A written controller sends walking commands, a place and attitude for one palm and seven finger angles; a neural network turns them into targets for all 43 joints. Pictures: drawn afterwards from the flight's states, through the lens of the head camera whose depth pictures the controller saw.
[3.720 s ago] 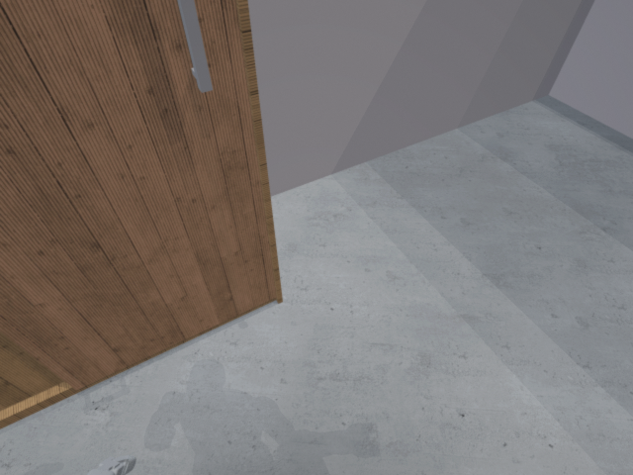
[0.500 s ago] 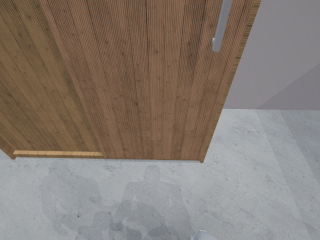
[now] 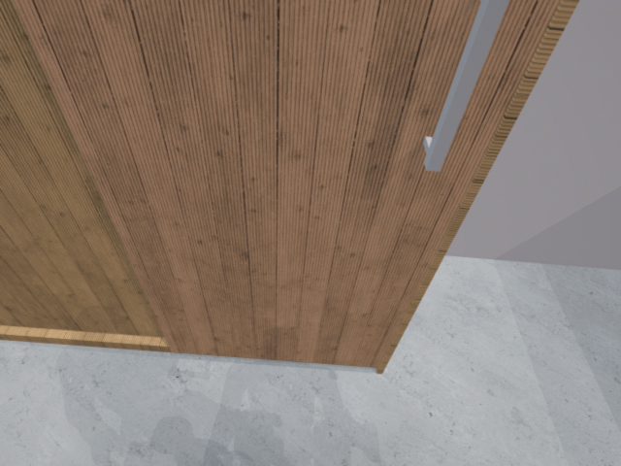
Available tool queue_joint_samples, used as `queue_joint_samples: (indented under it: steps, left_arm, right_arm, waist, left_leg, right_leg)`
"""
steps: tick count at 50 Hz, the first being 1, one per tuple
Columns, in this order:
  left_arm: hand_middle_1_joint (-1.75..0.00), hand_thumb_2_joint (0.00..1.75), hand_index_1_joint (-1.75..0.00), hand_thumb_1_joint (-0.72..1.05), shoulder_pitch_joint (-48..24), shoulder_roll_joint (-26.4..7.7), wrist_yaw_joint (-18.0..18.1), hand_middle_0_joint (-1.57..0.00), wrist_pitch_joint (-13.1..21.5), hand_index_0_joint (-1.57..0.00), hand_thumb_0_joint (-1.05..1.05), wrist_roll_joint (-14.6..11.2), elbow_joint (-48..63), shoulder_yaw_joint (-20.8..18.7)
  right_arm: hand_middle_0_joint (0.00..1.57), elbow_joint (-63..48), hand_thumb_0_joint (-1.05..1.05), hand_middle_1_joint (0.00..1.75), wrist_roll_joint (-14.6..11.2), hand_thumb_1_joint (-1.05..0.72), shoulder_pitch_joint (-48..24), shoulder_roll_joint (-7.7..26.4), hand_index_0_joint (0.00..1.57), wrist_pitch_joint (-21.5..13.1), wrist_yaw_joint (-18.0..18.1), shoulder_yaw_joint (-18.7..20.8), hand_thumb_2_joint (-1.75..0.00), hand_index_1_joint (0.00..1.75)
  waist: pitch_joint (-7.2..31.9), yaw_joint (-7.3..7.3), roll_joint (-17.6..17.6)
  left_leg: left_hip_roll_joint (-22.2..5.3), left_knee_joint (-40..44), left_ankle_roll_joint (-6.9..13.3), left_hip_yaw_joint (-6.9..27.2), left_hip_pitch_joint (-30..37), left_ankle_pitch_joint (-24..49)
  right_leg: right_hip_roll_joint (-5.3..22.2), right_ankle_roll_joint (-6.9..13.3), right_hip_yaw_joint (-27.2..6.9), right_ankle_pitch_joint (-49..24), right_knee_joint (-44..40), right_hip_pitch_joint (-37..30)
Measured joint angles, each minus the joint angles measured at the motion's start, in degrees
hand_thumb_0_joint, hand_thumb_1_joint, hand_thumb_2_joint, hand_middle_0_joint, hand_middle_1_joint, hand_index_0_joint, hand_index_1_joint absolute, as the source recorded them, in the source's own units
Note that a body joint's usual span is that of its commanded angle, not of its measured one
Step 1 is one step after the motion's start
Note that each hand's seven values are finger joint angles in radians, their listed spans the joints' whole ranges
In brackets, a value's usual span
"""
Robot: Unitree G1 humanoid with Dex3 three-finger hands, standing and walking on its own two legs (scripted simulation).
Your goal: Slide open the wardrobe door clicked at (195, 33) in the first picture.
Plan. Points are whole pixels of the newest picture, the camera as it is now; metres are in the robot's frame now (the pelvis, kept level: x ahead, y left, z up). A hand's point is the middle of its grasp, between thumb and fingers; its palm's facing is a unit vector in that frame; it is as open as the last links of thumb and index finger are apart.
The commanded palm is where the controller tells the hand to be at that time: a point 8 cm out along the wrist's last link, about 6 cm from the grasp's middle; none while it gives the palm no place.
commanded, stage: come to a stop and stand still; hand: right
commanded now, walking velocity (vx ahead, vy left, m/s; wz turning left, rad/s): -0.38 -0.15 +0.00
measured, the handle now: (455, 86) +0.53 -0.14 +0.26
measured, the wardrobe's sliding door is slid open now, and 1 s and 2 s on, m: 0.00 0.00 0.00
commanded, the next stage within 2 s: look again from close up in 1.48 s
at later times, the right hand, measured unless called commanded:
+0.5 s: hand out of the picture +0.07 -0.25 -0.18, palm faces +0.10 +0.98 -0.18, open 7.4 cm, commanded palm none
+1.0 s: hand out of the picture +0.04 -0.20 -0.16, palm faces +0.02 +0.98 -0.21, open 7.3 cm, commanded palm none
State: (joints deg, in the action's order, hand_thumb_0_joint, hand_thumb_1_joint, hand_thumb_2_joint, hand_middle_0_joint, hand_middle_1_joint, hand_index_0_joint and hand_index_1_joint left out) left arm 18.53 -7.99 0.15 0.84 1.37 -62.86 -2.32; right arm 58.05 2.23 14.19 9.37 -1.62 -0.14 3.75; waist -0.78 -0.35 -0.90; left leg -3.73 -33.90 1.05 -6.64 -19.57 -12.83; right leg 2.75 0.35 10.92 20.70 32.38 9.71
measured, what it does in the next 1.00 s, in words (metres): steps on the spot: right foot, then left foot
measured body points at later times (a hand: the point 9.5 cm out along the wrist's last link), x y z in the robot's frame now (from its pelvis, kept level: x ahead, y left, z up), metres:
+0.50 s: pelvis +0.03 -0.05 +0.00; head +0.07 -0.09 +0.45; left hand +0.12 +0.18 -0.12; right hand +0.06 -0.30 -0.17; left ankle +0.03 +0.09 -0.69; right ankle +0.06 -0.14 -0.73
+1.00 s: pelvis +0.00 -0.02 +0.01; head +0.01 -0.02 +0.46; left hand -0.03 +0.21 -0.15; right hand +0.04 -0.25 -0.14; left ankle -0.03 +0.10 -0.73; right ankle +0.05 -0.14 -0.73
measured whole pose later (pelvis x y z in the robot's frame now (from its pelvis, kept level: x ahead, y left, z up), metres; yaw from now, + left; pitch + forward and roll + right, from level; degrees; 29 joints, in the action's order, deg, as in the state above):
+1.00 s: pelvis +0.00 -0.02 +0.01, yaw -1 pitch -1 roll +0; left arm 18.9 -9.5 1.0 -2.3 1.0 -64.9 -2.2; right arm 62.7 0.9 13.3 9.3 1.3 1.5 1.9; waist -0.6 -2.7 -0.7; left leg -1.8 -24.6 -0.6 -2.8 -7.4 -16.1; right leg 2.9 -0.2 5.5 10.4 26.2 15.9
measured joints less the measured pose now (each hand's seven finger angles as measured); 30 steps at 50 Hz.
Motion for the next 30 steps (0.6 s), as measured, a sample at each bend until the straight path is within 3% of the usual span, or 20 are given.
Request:
queue_joint_samples:
  steps: [2, 4, 13, 16, 19, 20, 21, 24, 27, 30]
  left_arm:
    - [-0.30, 0.90, -0.30, 0.91, 0.0, -0.3, 0.0, -0.20, -0.9, -0.20, 0.01, -0.2, -0.6, 0.2]
    - [-0.30, 0.90, -0.30, 0.91, -0.6, -0.4, 0.4, -0.20, -1.5, -0.20, 0.01, -0.5, -1.1, 0.6]
    - [-0.30, 0.90, -0.30, 0.92, -6.7, -1.9, 1.0, -0.20, -4.6, -0.20, 0.02, -0.7, 1.7, -0.6]
    - [-0.30, 0.90, -0.30, 0.92, -8.8, -2.7, 0.8, -0.20, -4.6, -0.20, 0.01, -0.7, 3.2, -1.0]
    - [-0.30, 0.90, -0.30, 0.92, -10.0, -3.0, 0.7, -0.20, -3.9, -0.20, 0.01, -0.7, 4.7, -1.0]
    - [-0.30, 0.90, -0.30, 0.92, -10.0, -3.1, 0.7, -0.20, -3.4, -0.20, 0.01, -0.7, 5.2, -0.9]
    - [-0.30, 0.90, -0.30, 0.92, -10.1, -2.9, 0.7, -0.20, -2.8, -0.20, 0.01, -0.5, 5.5, -0.9]
    - [-0.30, 0.90, -0.30, 0.91, -10.5, -1.3, 1.3, -0.20, -2.1, -0.20, 0.01, -0.1, 6.1, 0.0]
    - [-0.30, 0.90, -0.30, 0.91, -10.3, 0.0, 1.9, -0.20, -1.8, -0.20, 0.01, 0.1, 6.3, 0.9]
    - [-0.30, 0.90, -0.30, 0.92, -9.8, 0.8, 2.4, -0.20, -1.4, -0.20, 0.00, 0.0, 6.3, 1.0]
  right_arm:
    - [0.20, 0.5, 0.01, 0.30, -0.3, -0.93, -0.1, -0.9, 0.20, -0.8, 0.3, -0.6, -0.90, 0.30]
    - [0.20, 1.3, 0.01, 0.30, -0.6, -0.93, -0.1, -1.5, 0.20, -1.0, 1.1, -1.0, -0.90, 0.30]
    - [0.21, 1.7, 0.01, 0.30, -0.6, -0.94, -2.3, -1.5, 0.20, 1.9, 2.3, -0.9, -0.90, 0.30]
    - [0.21, 1.0, 0.01, 0.30, -0.4, -0.93, -2.8, -1.0, 0.20, 2.6, 2.2, -0.4, -0.90, 0.30]
    - [0.21, 0.6, 0.01, 0.30, -0.5, -0.92, -3.0, 0.0, 0.20, 3.2, 2.1, 0.0, -0.90, 0.30]
    - [0.21, 0.5, 0.01, 0.30, -0.6, -0.91, -2.8, 0.4, 0.20, 3.4, 2.0, 0.1, -0.90, 0.30]
    - [0.21, 0.4, 0.01, 0.30, -0.8, -0.91, -2.8, 0.9, 0.20, 3.7, 1.9, 0.2, -0.90, 0.30]
    - [0.20, 0.4, 0.01, 0.30, -0.9, -0.91, -3.0, 2.5, 0.20, 4.9, 2.1, 0.5, -0.90, 0.30]
    - [0.20, 0.7, 0.01, 0.30, -0.7, -0.91, -2.8, 3.5, 0.20, 5.1, 1.4, 1.0, -0.90, 0.30]
    - [0.20, 0.9, 0.01, 0.30, -0.6, -0.91, -1.9, 4.0, 0.20, 5.2, 0.8, 1.2, -0.90, 0.30]
  waist:
    - [-0.5, -0.20, -1.7]
    - [-0.8, -0.28, -2.1]
    - [-4.4, 0.79, -0.5]
    - [-5.4, 1.29, 0.6]
    - [-5.4, 1.33, 1.8]
    - [-5.1, 1.25, 1.9]
    - [-4.8, 1.11, 2.4]
    - [-4.6, 1.46, 4.3]
    - [-3.6, 1.16, 4.5]
    - [-2.4, 0.87, 4.2]
  left_leg:
    - [1.2, -1.3, 1.7, -1.3, 0.7, -1.6]
    - [1.9, 0.6, 2.3, -2.1, 2.6, -2.3]
    - [1.2, 5.5, 1.2, -2.5, 5.7, -0.9]
    - [0.3, 5.1, 0.3, -2.3, 5.3, -0.9]
    - [-0.4, 3.2, -1.0, -2.2, 4.3, -1.6]
    - [-0.4, 1.7, -1.5, -2.3, 3.7, -2.3]
    - [-0.8, -0.1, -2.0, -2.2, 2.8, -3.2]
    - [1.0, -12.1, -2.3, 3.2, -1.3, -13.8]
    - [3.2, -23.3, -2.7, 6.5, -4.2, -12.7]
    - [3.6, -27.3, -3.5, 7.6, -4.5, -10.0]
  right_leg:
    - [0.9, -0.2, -3.0, 5.9, 8.5, 3.2]
    - [0.7, -0.8, -5.5, 7.3, 13.9, 6.1]
    - [-0.9, -3.6, -8.3, 5.0, 20.3, 14.3]
    - [-1.1, -3.6, -8.1, 4.3, 17.3, 14.1]
    - [-0.8, -3.2, -7.4, -0.8, 8.1, 10.7]
    - [-0.3, -2.9, -7.2, -4.9, 3.5, 8.7]
    - [-0.5, -0.8, -6.7, -5.5, 2.1, 8.1]
    - [-0.9, 2.3, -5.5, -4.3, 2.6, 8.1]
    - [-0.5, 2.6, -5.3, -6.2, -1.2, 6.8]
    - [-0.1, 2.8, -4.8, -8.5, -5.1, 5.6]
